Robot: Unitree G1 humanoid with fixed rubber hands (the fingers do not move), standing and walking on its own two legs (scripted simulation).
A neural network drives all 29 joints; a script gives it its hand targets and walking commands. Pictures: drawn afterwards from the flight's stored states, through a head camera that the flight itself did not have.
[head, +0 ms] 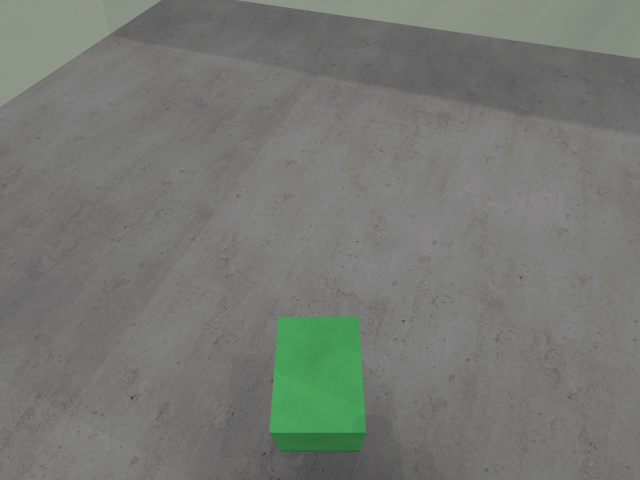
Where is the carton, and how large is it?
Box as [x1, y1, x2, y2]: [269, 316, 365, 451]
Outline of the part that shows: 358,316 278,317 269,432 281,451 359,451 365,434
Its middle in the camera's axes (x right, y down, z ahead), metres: +0.00 +0.40 +1.09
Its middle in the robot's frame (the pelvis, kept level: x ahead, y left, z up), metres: +0.42 +0.04 -0.64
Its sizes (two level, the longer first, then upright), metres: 0.296 0.225 0.257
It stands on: the floor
